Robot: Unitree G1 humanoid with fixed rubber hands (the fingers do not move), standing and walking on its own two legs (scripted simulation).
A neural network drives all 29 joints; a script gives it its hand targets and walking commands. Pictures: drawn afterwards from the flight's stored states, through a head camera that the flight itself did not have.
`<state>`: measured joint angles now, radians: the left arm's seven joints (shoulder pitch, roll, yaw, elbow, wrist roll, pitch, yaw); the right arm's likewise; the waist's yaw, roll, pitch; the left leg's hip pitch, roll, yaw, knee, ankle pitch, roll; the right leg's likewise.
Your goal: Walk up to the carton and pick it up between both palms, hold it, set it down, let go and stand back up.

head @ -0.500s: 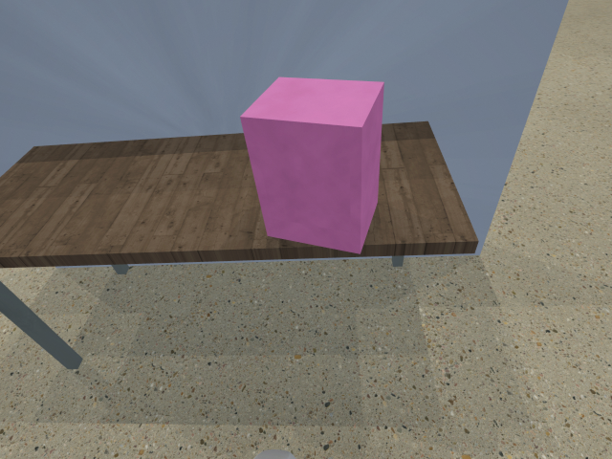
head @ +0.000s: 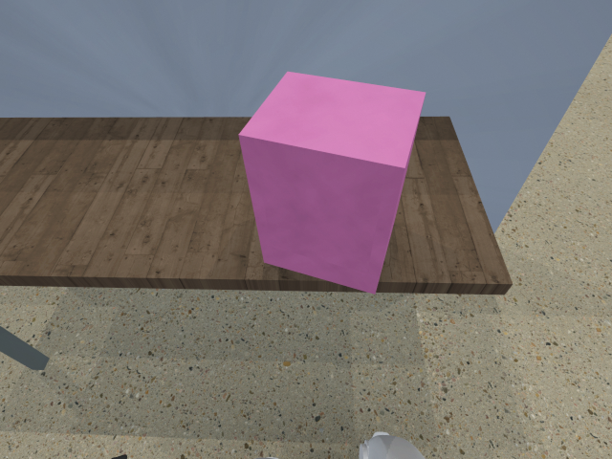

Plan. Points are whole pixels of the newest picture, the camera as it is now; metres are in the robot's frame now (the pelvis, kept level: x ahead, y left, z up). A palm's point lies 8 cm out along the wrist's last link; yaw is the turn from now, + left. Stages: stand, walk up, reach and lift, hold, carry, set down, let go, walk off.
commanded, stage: walk up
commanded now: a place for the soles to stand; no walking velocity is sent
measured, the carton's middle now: (333, 189) +0.52 -0.01 +0.04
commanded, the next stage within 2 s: none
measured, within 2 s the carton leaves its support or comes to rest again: neither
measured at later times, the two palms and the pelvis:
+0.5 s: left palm (95, 444) +0.16 +0.31 -0.08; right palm out of the picture +0.15 -0.33 -0.08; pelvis +0.09 +0.00 +0.01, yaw +1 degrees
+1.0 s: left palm (107, 438) +0.17 +0.31 -0.10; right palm (590, 446) +0.17 -0.33 -0.07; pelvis +0.10 +0.00 +0.00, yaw +1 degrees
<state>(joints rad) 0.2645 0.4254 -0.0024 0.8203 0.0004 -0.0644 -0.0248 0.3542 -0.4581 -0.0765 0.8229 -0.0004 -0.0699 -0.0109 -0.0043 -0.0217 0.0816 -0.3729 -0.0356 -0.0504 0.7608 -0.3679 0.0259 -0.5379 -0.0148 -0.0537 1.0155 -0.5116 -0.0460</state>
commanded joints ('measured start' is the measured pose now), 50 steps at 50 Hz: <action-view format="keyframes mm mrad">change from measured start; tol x32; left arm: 1 -8 199 124 -73 26 -15 -20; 50 -135 217 100 -57 27 31 1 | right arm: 1 2 -267 -56 -72 -10 -50 -14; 50 62 -156 -39 15 -15 -23 -21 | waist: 1 -11 189 -126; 5 148 -314 -182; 37 -7 194 -64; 50 -44 -100 -64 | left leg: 1 106 295 -351 -260 152 231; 7 -345 -3 -81 479 -151 32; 25 148 29 102 -291 174 19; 28 192 379 -580 -409 315 168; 39 104 269 -348 -206 484 192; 45 -135 27 7 205 -224 22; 50 119 28 56 -145 35 42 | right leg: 1 81 -79 88 -221 181 3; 3 452 -41 68 -362 298 1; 6 468 -390 780 -851 -382 -46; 25 311 -195 141 -365 580 -127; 29 17 -21 145 -27 -108 21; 41 332 -27 76 -440 181 -16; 44 323 -367 520 -726 1 -177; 50 166 -200 226 -541 108 -90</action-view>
